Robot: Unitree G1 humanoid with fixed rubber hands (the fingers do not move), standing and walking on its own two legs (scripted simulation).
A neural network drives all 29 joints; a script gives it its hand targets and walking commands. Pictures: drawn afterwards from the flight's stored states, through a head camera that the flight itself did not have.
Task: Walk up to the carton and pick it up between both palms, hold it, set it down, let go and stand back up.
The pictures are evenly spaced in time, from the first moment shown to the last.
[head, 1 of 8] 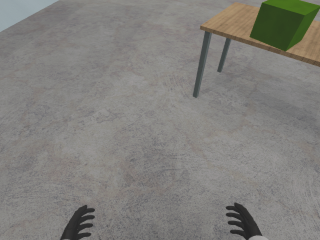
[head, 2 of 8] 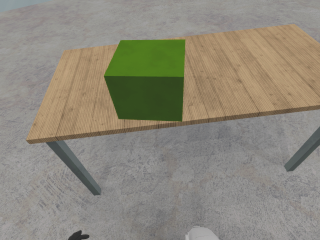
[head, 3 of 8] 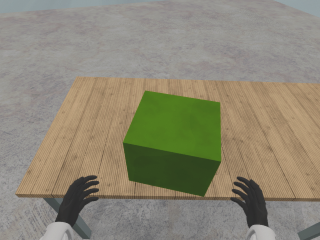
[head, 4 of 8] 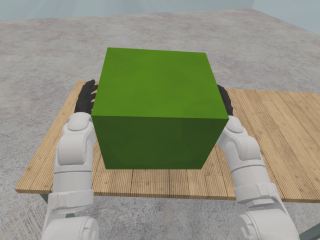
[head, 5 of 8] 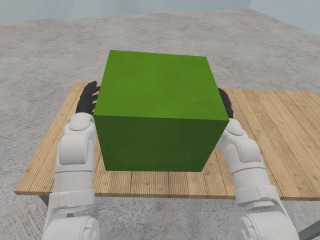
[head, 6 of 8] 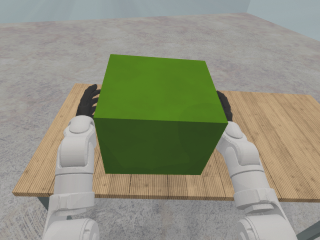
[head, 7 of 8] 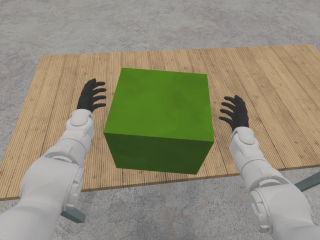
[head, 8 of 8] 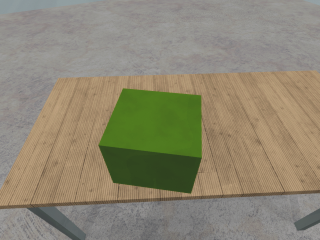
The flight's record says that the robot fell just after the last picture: no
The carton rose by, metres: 0.18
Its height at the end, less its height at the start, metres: +0.00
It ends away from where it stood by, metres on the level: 0.01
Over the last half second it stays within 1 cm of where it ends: yes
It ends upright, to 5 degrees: yes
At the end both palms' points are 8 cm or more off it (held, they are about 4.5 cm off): yes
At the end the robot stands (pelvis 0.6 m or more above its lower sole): yes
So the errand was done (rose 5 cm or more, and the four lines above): yes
